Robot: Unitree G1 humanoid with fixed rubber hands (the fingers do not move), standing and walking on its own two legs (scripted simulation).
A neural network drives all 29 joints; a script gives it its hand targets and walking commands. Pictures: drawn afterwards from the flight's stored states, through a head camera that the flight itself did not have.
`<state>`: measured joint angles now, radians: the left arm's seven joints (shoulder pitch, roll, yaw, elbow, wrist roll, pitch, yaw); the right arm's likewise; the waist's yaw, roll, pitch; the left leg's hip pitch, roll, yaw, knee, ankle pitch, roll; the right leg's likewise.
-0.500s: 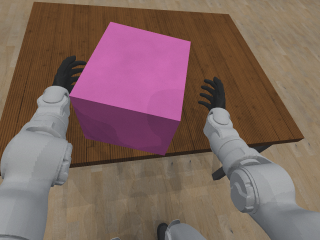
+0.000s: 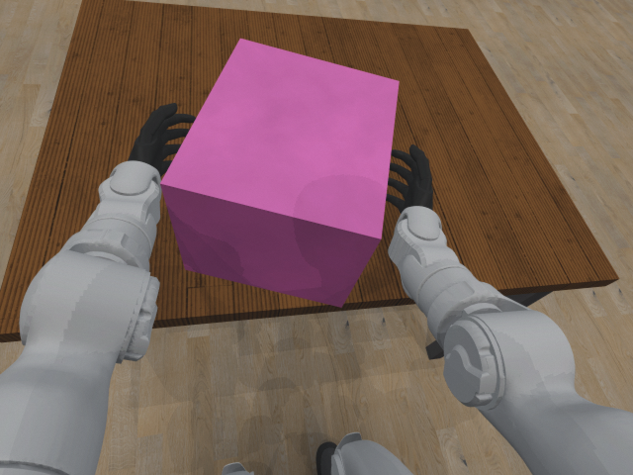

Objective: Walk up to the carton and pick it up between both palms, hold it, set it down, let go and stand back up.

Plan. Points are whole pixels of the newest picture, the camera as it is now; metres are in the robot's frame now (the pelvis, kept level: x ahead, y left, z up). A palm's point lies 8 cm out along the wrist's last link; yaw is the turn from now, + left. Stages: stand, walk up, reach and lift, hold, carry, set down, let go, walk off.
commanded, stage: reach and lift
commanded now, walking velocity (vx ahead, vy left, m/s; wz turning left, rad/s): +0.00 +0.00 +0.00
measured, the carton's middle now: (291, 175) +0.52 -0.03 +0.03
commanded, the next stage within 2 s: none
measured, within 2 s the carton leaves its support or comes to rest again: neither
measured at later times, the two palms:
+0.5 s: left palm (152, 167) +0.51 +0.15 +0.06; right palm (411, 212) +0.41 -0.17 +0.06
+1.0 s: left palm (156, 167) +0.51 +0.14 +0.06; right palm (409, 215) +0.41 -0.17 +0.06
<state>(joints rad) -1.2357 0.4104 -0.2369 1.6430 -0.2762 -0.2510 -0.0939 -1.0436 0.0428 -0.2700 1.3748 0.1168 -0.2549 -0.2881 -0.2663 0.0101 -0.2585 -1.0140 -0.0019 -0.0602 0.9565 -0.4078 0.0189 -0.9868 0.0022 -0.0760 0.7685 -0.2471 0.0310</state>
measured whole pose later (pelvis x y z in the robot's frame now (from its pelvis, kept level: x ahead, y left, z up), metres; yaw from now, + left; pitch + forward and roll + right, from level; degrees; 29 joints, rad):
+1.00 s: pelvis +0.00 +0.01 +0.01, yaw -1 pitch +25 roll -6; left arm -1.23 0.35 0.01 1.61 -0.03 -0.29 -0.11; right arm -1.01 0.07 -0.57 1.37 -0.14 -0.42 -0.30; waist -0.21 0.00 -0.18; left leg -0.95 0.00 -0.05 0.91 -0.39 0.03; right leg -0.91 0.01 -0.06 0.68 -0.20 0.05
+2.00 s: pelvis +0.02 -0.01 +0.05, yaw +1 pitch +23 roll -4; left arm -1.11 0.28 0.17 1.62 0.18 -0.52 -0.08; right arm -0.81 0.11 -0.67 1.32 -0.27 -0.71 -0.26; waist -0.13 0.02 -0.12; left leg -0.72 0.02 -0.02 0.60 -0.27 0.01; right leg -0.66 0.01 -0.09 0.34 -0.08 0.02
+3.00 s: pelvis +0.04 +0.00 +0.06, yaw +1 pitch +4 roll -2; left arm -0.92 0.19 0.13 1.31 0.05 -0.18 -0.03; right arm -0.70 0.05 -0.37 1.01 -0.08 -0.20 -0.22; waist -0.12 -0.01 -0.07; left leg -0.21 -0.02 0.01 0.41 -0.27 0.04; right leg -0.20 -0.02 -0.04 0.25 -0.11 0.04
